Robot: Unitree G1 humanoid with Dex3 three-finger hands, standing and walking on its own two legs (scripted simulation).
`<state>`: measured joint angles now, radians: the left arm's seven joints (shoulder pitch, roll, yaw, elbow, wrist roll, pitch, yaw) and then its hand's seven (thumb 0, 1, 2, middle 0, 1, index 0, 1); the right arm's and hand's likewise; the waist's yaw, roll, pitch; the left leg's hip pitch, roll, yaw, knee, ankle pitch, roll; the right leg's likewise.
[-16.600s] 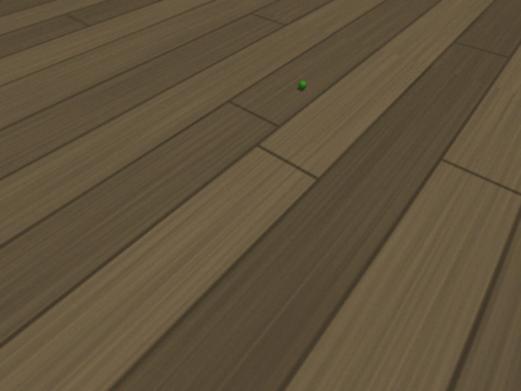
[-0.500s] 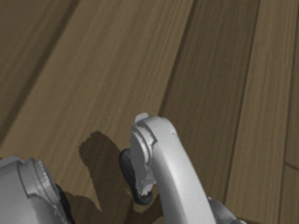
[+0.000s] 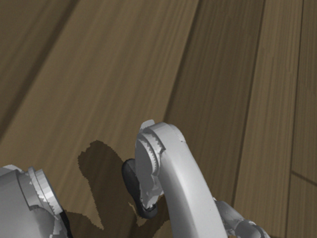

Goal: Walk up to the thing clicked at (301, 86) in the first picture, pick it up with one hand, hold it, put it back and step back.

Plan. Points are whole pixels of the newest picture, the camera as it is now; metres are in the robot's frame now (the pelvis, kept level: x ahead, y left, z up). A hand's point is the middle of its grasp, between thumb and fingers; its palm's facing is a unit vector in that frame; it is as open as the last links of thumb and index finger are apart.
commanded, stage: rest palm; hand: left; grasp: from above
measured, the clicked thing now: out of the picture +0.46 +0.36 -0.27
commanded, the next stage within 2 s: close in 0.20 s
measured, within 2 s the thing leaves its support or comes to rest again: neither
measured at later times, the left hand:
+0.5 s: hand out of the picture +0.44 +0.35 -0.24, palm faces -0.41 -0.18 -0.89, open 13.6 cm
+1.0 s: hand out of the picture +0.44 +0.35 -0.24, palm faces -0.42 -0.17 -0.89, open 11.7 cm
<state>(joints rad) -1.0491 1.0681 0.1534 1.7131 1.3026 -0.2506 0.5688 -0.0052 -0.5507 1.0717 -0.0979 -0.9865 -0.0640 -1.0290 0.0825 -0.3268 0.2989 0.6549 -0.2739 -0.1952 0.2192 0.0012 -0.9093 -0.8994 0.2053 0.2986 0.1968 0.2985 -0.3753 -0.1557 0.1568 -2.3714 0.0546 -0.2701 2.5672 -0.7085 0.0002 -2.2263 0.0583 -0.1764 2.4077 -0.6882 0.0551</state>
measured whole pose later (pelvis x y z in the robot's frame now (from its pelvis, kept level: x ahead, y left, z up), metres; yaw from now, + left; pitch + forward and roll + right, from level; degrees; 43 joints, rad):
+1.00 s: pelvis +0.00 +0.00 +0.00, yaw -1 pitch +26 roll -15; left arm -1.05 1.08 0.14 1.72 1.28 -0.24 0.59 0.00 -0.17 0.84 -0.28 -0.96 -0.31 -0.93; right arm 0.08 -0.34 0.33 0.64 -0.27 -0.22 0.23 0.00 -0.90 -0.90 0.21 0.30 0.20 0.30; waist -0.38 -0.16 0.17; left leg -2.36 0.06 -0.29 2.57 -0.71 0.00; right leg -2.21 0.07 -0.19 2.39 -0.68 0.06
